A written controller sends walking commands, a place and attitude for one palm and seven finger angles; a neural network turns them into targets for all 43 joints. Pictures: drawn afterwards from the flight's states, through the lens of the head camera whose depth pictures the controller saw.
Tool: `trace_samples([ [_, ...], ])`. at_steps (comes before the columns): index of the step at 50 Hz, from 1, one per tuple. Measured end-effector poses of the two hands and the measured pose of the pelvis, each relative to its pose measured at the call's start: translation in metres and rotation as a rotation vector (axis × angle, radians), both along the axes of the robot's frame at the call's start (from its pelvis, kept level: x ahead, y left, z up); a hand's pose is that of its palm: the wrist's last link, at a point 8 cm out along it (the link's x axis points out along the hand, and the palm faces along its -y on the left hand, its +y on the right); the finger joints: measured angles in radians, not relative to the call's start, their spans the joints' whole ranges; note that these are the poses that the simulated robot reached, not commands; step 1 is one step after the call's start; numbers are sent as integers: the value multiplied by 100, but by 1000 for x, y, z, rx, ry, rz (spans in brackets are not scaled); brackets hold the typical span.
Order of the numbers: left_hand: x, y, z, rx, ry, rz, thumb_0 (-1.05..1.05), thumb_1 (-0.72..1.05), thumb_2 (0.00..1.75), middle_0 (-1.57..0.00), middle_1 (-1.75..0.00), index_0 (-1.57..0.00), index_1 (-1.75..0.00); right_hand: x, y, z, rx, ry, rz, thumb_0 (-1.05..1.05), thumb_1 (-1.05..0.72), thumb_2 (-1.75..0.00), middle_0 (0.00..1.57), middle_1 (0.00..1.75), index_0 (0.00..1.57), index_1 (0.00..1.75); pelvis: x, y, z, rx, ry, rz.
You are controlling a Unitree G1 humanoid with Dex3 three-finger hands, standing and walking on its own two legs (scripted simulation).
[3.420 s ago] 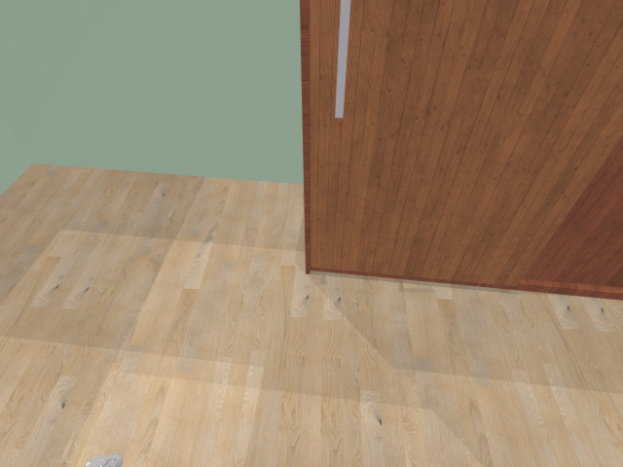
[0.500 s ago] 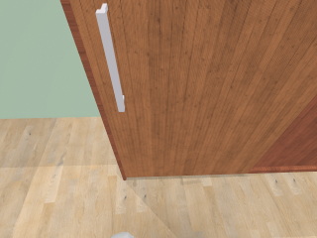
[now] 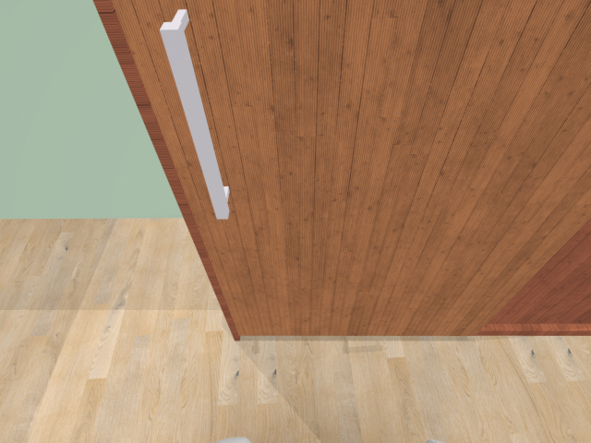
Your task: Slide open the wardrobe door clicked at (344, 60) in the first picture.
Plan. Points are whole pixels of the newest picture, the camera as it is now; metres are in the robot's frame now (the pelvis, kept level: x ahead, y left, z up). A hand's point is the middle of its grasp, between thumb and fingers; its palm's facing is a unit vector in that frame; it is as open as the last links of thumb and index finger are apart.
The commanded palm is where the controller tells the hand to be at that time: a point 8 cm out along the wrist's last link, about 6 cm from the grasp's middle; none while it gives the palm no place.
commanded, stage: come to a stop and stand still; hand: left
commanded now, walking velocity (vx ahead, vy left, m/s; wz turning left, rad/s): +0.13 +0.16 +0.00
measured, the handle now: (205, 133) +0.49 +0.18 +0.15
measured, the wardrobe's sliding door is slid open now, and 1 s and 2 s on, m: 0.00 0.00 0.00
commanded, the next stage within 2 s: look again from close up in 1.04 s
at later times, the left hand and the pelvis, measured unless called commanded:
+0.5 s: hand out of the picture -0.06 +0.20 -0.17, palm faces +0.14 -0.97 -0.22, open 7.3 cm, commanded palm none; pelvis -0.04 +0.01 +0.01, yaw +3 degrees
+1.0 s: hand out of the picture -0.05 +0.20 -0.17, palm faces +0.06 -0.99 -0.16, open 7.4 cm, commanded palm none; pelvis -0.04 +0.04 +0.02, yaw +2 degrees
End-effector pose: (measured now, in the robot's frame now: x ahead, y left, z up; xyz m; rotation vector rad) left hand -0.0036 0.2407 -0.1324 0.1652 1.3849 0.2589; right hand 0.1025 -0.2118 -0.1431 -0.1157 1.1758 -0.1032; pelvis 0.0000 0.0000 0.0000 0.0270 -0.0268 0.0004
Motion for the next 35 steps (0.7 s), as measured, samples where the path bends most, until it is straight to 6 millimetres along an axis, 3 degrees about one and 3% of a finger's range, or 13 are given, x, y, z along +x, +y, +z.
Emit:
trace_samples([
  [3,-2,-11,5,24,-38,-9,1,91,90,-20,-30,-20,-30,-18,-19,-7,15,32,-21,0,-91,-90,21,30,20,30,-5,-13,-1,1,-11,15],
  [10,-3,-36,18,-10,-76,-10,1,91,90,-20,-30,-20,-30,-69,-53,4,-21,140,-20,0,-91,-90,20,30,20,30,-12,-25,13,16,11,25],
  [15,-14,-34,19,-13,-83,16,1,92,90,-20,-30,-21,-30,-100,-61,10,-58,224,-1,0,-91,-90,20,30,20,30,-20,-23,17,17,22,44],
  [20,-41,-20,15,-24,-42,43,1,92,90,-20,-30,-21,-30,-109,-47,14,-75,238,23,0,-91,-90,20,30,19,30,-31,-11,17,9,25,51],
  [26,-71,9,-7,-60,31,70,1,91,90,-20,-30,-20,-30,-109,-9,14,-89,162,29,0,-91,-90,20,30,20,30,-43,17,7,-31,15,52],
  [29,-75,18,-9,-73,47,63,1,91,90,-20,-30,-20,-30,-116,13,18,-77,165,28,0,-91,-90,20,30,20,30,-44,25,10,-25,8,50],
  [35,-73,22,-7,-88,43,39,1,91,90,-20,-30,-20,-30,-128,29,15,-63,199,16,1,-94,-90,21,30,20,30,-43,38,12,-15,7,44],
])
